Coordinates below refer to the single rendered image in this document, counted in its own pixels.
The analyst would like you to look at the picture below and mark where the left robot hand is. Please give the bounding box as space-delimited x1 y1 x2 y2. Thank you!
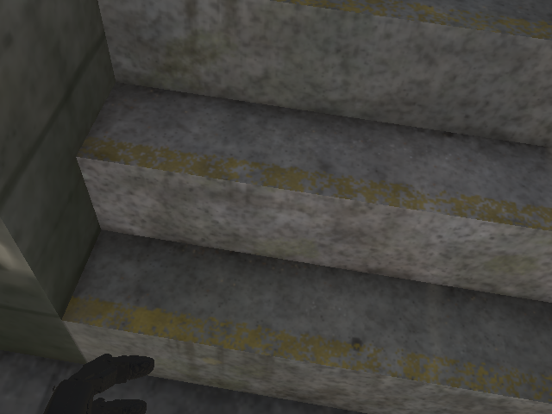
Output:
43 354 154 414

